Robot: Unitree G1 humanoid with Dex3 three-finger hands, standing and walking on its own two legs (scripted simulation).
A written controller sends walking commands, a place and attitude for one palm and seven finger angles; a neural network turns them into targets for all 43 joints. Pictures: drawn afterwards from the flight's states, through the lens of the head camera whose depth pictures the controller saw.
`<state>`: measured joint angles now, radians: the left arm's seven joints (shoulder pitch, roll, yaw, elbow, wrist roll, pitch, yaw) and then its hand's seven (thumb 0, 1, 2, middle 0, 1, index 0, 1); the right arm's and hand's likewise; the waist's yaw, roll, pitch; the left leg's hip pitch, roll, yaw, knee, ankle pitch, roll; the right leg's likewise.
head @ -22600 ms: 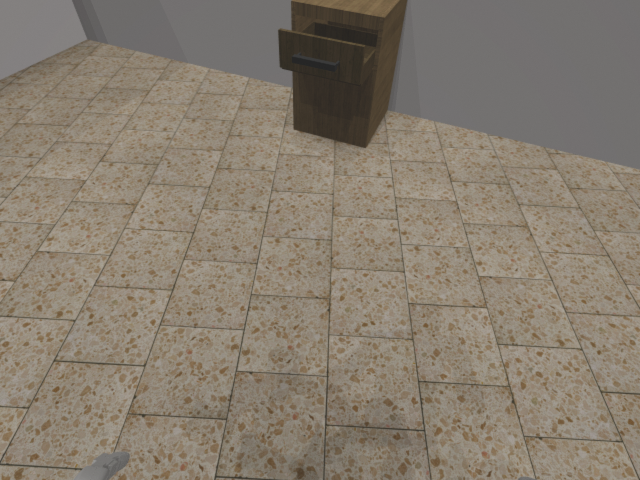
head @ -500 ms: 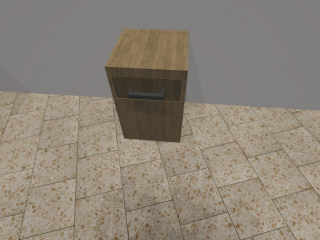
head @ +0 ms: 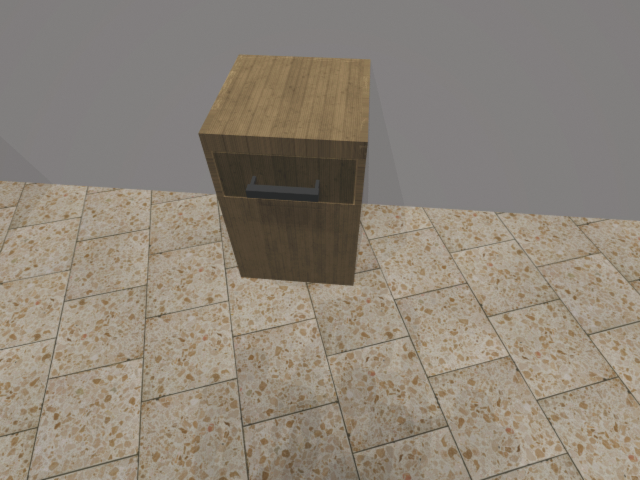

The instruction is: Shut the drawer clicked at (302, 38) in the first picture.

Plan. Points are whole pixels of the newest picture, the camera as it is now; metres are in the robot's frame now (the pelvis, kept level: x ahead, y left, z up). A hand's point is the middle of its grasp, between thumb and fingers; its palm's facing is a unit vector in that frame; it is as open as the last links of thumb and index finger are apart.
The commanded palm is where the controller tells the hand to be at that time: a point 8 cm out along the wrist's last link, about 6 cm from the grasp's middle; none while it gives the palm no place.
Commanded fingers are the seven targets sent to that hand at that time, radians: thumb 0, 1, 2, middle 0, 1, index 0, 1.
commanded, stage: look to check the result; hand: left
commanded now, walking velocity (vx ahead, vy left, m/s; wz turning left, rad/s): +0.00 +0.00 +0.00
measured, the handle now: (284, 187) +0.86 +0.15 -0.26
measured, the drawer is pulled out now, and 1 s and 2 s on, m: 0.00 0.00 0.00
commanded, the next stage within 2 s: stand and wait in 0.42 s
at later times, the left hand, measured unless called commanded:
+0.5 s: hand out of the picture +0.01 +0.16 -0.17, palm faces +0.03 -0.98 -0.21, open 7.4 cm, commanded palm none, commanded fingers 0.00 0.90 0.90 -0.20 -0.30 -0.20 -0.30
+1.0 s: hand out of the picture +0.03 +0.16 -0.17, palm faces +0.03 -0.98 -0.22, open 7.4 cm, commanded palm none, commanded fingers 0.00 0.90 0.90 -0.20 -0.30 -0.20 -0.30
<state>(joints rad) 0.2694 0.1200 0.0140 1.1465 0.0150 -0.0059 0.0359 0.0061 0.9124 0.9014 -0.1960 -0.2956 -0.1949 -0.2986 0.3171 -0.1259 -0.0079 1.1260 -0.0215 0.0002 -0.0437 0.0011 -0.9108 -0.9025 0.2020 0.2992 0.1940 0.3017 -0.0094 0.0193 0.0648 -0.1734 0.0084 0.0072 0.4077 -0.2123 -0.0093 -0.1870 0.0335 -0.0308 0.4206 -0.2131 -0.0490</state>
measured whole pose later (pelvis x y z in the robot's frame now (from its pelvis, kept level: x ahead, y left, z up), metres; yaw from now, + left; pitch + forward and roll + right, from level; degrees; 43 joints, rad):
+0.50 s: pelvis +0.01 -0.01 +0.00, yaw +0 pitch -1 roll +0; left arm 0.26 0.13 0.02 1.15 0.01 -0.01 0.04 0.01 0.91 0.90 -0.20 -0.30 -0.20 -0.30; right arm 0.29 -0.13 -0.01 1.13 -0.02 0.00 -0.05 0.00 -0.91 -0.90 0.20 0.30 0.19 0.30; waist -0.01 0.02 0.06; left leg -0.14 0.03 0.00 0.39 -0.23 -0.03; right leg -0.15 0.06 -0.04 0.39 -0.22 -0.07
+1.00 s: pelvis +0.02 -0.01 +0.00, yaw +0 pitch -1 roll +0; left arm 0.24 0.15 0.02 1.14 0.01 -0.01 0.04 0.00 0.91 0.90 -0.20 -0.30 -0.20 -0.30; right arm 0.28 -0.15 -0.01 1.14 -0.02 0.00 -0.05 0.00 -0.91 -0.90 0.20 0.30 0.19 0.30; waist -0.01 0.02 0.07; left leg -0.13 0.03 0.00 0.38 -0.24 -0.03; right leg -0.14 0.06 -0.04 0.38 -0.23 -0.07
